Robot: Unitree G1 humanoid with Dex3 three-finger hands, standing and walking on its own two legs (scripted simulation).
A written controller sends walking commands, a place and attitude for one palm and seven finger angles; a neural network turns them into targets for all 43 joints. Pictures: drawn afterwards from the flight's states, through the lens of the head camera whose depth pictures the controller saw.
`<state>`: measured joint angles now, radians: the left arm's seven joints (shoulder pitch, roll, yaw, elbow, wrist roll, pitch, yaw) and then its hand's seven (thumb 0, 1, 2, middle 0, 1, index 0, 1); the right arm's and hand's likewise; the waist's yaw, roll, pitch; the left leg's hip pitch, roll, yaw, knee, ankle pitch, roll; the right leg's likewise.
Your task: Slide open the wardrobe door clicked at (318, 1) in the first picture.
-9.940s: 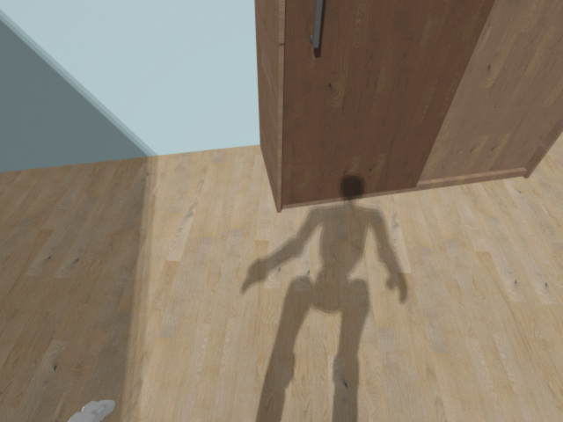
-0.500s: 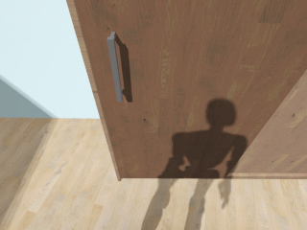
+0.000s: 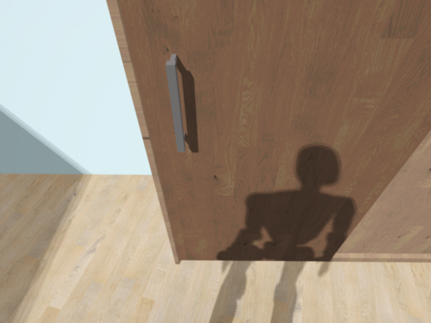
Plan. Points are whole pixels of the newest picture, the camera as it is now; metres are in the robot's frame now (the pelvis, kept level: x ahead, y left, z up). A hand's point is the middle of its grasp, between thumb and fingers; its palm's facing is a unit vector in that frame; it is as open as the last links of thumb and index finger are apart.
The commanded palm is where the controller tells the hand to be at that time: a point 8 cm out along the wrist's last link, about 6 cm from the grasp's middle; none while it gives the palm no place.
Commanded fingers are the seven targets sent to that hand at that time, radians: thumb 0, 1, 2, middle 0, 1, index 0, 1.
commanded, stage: come to a stop and stand still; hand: left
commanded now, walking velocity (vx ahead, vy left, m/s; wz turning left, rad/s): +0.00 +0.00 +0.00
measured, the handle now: (177, 107) +0.51 +0.11 +0.15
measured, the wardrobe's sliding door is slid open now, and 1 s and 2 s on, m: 0.00 0.00 0.00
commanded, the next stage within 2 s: look again from close up in 0.48 s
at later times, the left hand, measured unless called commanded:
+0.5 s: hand out of the picture +0.03 +0.18 -0.17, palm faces +0.01 -0.98 -0.22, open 7.4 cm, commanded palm none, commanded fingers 0.00 0.90 0.90 -0.20 -0.30 -0.20 -0.30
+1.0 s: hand out of the picture +0.02 +0.17 -0.17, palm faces +0.01 -0.98 -0.22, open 7.4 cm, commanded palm none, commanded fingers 0.00 0.90 0.90 -0.20 -0.30 -0.20 -0.30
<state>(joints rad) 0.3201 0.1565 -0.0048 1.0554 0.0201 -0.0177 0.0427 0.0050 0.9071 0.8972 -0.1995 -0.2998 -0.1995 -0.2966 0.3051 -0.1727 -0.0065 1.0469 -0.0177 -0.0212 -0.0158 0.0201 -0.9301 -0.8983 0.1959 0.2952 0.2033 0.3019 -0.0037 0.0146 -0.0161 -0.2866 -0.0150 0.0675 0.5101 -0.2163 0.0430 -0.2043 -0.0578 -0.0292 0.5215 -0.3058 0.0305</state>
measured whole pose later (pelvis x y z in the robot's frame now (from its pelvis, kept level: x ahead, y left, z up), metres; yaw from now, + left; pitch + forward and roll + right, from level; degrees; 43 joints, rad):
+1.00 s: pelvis +0.02 -0.02 +0.01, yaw +0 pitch -1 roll +0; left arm 0.27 0.20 -0.01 1.10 0.02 -0.01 0.03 0.01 0.91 0.90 -0.20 -0.30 -0.20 -0.30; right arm 0.22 -0.19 0.01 1.12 -0.01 -0.02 -0.02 0.00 -0.91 -0.90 0.20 0.30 0.20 0.30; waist 0.01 -0.02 0.03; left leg -0.21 0.01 0.05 0.43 -0.20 0.01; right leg -0.12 -0.03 -0.05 0.43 -0.28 0.01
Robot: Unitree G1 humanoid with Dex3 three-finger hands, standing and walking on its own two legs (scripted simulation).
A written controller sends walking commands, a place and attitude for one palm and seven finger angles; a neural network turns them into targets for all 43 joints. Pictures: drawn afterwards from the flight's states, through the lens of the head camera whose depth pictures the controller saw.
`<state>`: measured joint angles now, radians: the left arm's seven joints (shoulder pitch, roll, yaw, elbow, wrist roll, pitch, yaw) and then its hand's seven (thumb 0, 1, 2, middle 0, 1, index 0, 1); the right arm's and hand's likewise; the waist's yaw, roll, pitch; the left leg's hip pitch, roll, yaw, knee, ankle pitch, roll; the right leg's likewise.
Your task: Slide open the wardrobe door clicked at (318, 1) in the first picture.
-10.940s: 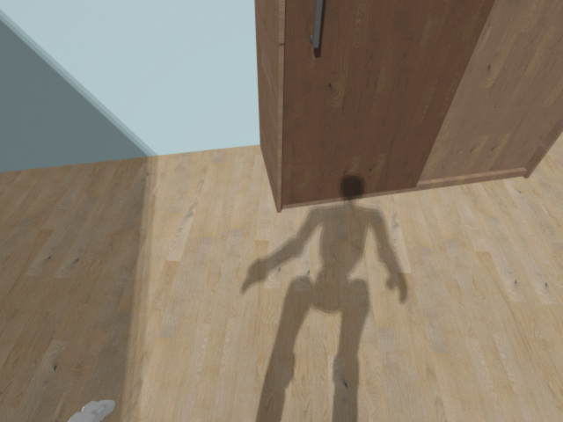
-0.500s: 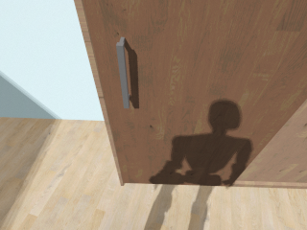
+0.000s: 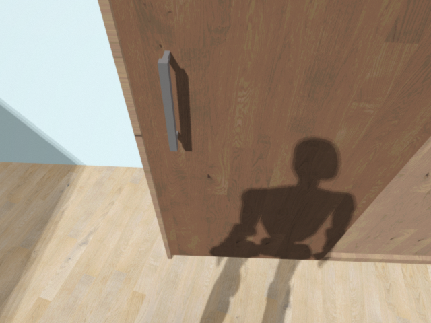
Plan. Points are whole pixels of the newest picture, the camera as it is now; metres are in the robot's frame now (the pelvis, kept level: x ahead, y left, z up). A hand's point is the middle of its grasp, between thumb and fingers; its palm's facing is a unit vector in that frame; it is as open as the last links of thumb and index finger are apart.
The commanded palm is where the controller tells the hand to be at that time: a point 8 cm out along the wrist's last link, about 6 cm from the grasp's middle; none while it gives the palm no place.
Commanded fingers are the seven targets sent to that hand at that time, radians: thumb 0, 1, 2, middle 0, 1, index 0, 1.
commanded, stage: look again from close up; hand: left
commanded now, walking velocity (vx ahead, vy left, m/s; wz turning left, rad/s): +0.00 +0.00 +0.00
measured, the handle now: (170, 106) +0.50 +0.14 +0.14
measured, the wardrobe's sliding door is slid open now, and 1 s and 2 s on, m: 0.00 0.00 0.00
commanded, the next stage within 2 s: raise the hand with hooked fingers in 0.32 s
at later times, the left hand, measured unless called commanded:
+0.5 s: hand out of the picture +0.08 +0.19 -0.13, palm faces +0.18 -0.96 -0.21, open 7.4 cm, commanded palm +0.10 +0.23 -0.06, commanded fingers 0.00 0.78 0.85 -0.21 -0.38 -0.21 -0.38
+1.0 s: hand (96, 304) +0.15 +0.20 +0.02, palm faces +0.19 -0.98 -0.08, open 9.6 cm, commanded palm +0.14 +0.26 +0.02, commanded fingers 0.00 0.20 0.60 -0.25 -0.75 -0.25 -0.75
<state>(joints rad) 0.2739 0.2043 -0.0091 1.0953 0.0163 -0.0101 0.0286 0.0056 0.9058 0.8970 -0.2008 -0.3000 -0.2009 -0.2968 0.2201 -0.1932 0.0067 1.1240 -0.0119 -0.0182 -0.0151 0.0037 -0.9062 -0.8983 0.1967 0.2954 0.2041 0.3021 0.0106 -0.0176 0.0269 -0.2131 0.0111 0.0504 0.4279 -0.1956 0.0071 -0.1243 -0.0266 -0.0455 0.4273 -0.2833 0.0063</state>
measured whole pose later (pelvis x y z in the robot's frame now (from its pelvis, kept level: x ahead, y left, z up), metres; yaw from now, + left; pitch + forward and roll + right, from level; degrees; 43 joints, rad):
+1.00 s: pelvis -0.02 -0.03 -0.06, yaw +3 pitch +7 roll -2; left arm 0.48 0.23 0.22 -0.05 -0.31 -0.55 -0.26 0.02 0.42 0.69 -0.23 -0.61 -0.23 -0.60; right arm 0.19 -0.26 -0.02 0.60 0.02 -0.27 -0.09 0.01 -0.90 -0.90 0.20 0.30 0.20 0.30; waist 0.06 0.01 -0.08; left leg -0.71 0.05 -0.06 0.99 -0.41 -0.03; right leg -0.57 0.00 -0.14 0.96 -0.52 -0.04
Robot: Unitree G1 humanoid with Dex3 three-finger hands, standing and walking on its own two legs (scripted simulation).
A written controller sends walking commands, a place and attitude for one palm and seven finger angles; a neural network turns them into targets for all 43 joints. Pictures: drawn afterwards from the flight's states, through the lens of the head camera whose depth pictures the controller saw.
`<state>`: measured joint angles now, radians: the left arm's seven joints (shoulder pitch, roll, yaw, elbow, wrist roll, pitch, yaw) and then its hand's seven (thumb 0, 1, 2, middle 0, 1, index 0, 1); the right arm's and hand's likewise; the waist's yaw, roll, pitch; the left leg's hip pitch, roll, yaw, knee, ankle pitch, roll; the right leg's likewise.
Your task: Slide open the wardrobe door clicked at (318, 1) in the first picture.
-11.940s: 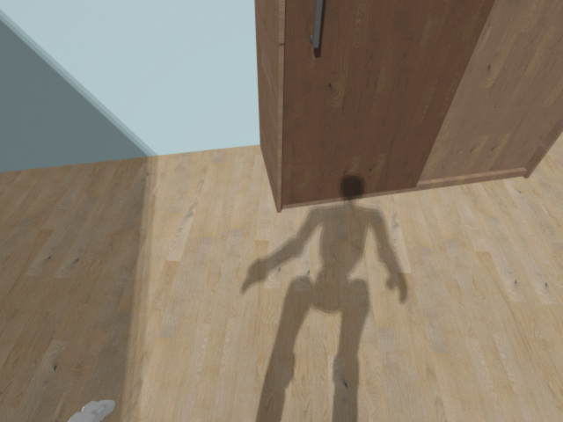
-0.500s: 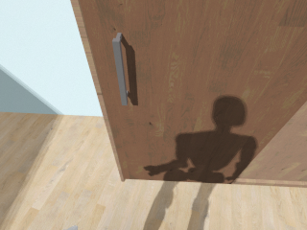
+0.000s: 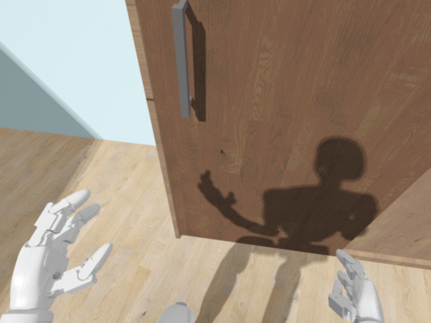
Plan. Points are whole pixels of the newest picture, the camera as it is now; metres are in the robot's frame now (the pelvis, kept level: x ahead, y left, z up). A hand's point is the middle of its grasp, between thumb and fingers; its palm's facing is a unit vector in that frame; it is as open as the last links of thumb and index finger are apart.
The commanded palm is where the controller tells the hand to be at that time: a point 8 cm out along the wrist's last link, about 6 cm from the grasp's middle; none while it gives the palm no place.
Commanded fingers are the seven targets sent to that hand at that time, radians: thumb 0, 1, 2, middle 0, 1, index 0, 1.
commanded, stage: raise the hand with hooked fingers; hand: left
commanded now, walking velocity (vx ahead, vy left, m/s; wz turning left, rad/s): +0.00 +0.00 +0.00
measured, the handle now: (184, 64) +0.53 +0.13 +0.20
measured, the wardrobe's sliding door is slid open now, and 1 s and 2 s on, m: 0.00 0.00 0.00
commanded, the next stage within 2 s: move the hooked fingers beside the handle in 1.52 s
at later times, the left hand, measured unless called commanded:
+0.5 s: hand (74, 204) +0.25 +0.25 +0.13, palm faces -0.01 -1.00 -0.07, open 12.5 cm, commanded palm +0.22 +0.31 +0.15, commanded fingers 0.00 -0.38 0.35 -0.29 -1.12 -0.29 -1.12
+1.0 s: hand (20, 136) +0.28 +0.30 +0.23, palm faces +0.09 -0.99 -0.06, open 14.0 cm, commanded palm +0.25 +0.34 +0.23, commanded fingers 0.00 -0.50 0.30 -0.30 -1.20 -0.30 -1.20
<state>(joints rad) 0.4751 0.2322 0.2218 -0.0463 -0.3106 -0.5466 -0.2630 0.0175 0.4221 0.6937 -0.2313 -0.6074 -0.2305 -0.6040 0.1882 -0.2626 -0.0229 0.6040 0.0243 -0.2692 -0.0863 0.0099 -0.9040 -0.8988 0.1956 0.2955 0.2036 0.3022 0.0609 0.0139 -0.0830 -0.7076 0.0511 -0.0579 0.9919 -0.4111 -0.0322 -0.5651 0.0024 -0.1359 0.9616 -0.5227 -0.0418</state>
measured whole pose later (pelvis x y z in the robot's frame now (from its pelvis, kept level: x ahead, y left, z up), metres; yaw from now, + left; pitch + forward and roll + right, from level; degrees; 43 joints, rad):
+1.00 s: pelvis +0.01 +0.02 +0.05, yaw -1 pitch -2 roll -1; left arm -0.08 0.46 0.45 0.13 -0.36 0.07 -0.41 -0.01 -0.50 0.30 -0.30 -1.20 -0.30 -1.19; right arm 0.23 -0.24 0.09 0.64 0.08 -0.26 -0.13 0.01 -0.90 -0.90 0.20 0.30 0.21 0.30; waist 0.06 0.04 -0.02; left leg -0.29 0.02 0.01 0.55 -0.23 0.00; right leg -0.16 -0.01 -0.08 0.51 -0.31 0.00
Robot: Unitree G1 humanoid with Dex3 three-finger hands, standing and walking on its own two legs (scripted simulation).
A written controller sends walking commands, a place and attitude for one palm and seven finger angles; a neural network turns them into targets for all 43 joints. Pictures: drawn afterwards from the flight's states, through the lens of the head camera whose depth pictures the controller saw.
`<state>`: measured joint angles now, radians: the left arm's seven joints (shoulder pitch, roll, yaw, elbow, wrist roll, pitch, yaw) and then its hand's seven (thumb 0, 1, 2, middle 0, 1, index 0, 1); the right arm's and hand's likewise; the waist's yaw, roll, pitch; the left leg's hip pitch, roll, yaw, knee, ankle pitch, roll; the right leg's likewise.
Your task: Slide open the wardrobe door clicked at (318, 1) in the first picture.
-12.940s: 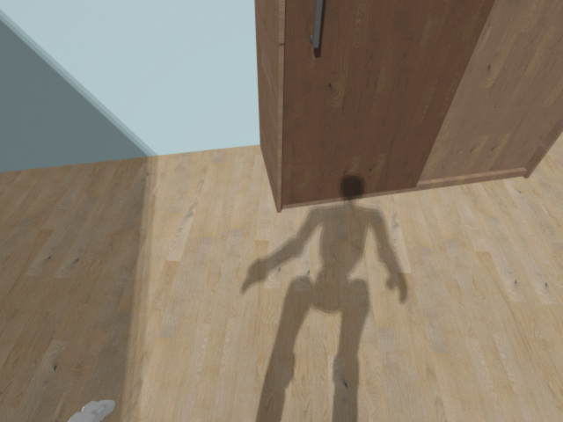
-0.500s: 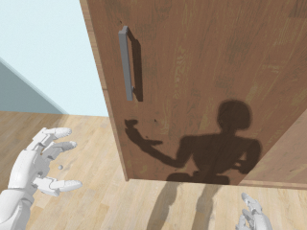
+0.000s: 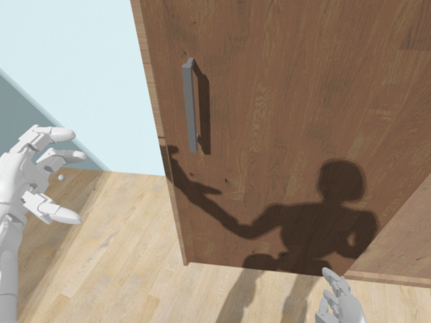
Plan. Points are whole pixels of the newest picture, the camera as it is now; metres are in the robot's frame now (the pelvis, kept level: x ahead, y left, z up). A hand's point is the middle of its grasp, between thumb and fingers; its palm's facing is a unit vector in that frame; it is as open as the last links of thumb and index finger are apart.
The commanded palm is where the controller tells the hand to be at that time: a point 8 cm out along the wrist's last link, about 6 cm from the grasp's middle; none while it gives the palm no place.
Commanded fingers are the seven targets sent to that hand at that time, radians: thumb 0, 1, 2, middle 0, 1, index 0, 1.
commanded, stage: raise the hand with hooked fingers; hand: left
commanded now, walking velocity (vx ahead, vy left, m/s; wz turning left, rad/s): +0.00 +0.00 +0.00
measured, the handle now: (192, 108) +0.52 +0.12 +0.15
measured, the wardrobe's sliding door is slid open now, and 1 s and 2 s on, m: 0.00 0.00 0.00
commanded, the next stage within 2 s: move the hooked fingers beside the handle in 0.52 s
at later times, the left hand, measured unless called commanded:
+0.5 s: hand (79, 171) +0.29 +0.26 +0.17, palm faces +0.07 -1.00 -0.06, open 14.0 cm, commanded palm +0.25 +0.31 +0.18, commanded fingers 0.00 -0.50 0.30 -0.30 -1.20 -0.30 -1.20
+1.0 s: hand (103, 154) +0.34 +0.25 +0.17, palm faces +0.03 -1.00 -0.02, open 14.0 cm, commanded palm +0.31 +0.29 +0.17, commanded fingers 0.00 -0.50 0.30 -0.30 -1.20 -0.30 -1.20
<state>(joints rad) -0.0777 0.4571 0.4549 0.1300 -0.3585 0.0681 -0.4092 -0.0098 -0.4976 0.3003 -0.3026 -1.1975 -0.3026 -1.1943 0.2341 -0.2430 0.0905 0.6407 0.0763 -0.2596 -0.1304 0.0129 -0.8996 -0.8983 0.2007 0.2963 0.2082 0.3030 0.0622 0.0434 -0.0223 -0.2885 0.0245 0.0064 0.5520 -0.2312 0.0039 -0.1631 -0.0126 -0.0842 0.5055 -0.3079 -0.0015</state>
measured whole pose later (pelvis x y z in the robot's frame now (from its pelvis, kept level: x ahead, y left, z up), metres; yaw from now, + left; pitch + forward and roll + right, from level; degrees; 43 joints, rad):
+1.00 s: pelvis +0.01 -0.01 +0.00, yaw -1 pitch +0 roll -1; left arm -0.27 0.45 0.41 0.34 -0.31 0.09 -0.41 -0.01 -0.50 0.30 -0.30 -1.20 -0.30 -1.20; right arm 0.24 -0.27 0.06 0.63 0.08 -0.21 -0.13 0.01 -0.90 -0.90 0.20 0.30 0.21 0.30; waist 0.03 0.04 -0.02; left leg -0.29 0.04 0.02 0.52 -0.22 -0.01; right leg -0.19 0.00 -0.07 0.50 -0.31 -0.01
